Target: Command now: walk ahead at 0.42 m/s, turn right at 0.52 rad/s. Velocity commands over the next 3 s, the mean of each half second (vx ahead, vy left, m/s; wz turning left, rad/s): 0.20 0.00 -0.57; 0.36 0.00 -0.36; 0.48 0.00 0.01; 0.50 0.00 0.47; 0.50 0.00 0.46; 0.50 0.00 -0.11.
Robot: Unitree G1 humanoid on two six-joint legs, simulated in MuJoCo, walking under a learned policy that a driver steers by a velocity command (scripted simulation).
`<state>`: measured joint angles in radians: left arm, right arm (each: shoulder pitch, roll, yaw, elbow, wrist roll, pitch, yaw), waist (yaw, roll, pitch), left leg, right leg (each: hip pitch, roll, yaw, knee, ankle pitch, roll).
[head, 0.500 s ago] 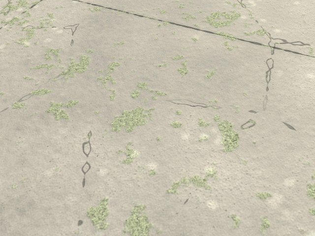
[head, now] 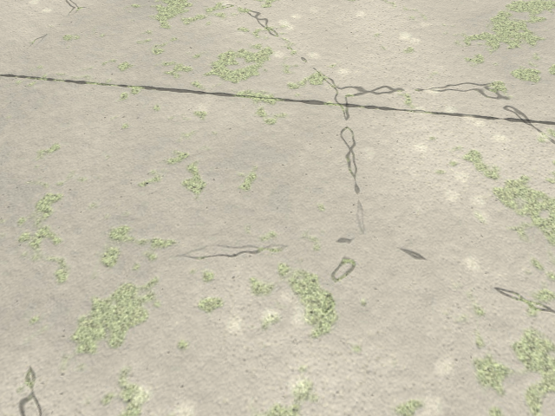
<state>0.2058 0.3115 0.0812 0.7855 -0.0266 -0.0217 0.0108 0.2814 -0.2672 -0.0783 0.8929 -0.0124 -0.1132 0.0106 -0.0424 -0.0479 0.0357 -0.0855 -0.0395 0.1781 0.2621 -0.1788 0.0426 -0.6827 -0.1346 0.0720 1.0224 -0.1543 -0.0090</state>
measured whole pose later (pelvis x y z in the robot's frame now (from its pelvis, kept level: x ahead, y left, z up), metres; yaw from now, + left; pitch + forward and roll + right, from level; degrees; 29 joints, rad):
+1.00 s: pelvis +0.34 -0.06 +0.00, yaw -27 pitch +3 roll -1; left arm 0.17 0.29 0.06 0.62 -0.01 -0.05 -0.02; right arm 0.43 -0.26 -0.04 0.86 0.01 -0.07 0.00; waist -0.10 -0.04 -0.02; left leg -0.05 0.02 -0.02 0.28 -0.28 0.01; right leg -0.62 -0.05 0.04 0.76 -0.10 0.02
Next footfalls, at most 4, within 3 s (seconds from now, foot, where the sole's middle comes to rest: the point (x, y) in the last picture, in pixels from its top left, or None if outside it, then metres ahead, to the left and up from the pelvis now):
0.22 right None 0.27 -0.14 -0.78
0.72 left None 0.35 0.06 -0.78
1.16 right None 0.48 -0.30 -0.78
1.66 left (352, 278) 0.86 -0.21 -0.78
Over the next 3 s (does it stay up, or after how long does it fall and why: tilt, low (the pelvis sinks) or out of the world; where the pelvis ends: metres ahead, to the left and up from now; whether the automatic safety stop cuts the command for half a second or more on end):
stays up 1.38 -0.27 0.00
